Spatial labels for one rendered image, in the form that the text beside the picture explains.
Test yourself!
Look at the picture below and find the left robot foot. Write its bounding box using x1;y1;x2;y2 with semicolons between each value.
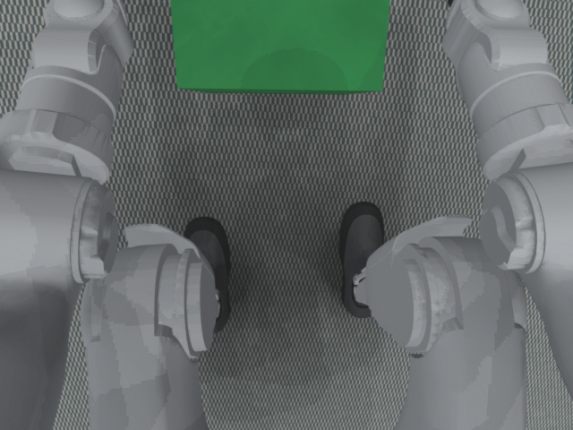
184;217;231;334

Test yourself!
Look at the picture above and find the left robot forearm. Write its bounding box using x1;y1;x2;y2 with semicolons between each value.
0;0;134;185

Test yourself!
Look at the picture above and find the robot left upper arm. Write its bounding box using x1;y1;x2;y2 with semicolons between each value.
0;168;119;430

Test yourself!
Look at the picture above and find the right robot forearm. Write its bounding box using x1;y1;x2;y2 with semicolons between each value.
442;0;573;181

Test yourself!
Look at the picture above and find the robot right upper arm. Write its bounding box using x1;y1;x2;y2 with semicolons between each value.
478;162;573;400

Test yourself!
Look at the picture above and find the carton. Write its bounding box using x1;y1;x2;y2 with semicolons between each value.
170;0;390;95

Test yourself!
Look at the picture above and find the robot left shin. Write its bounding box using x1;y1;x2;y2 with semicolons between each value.
81;224;220;348

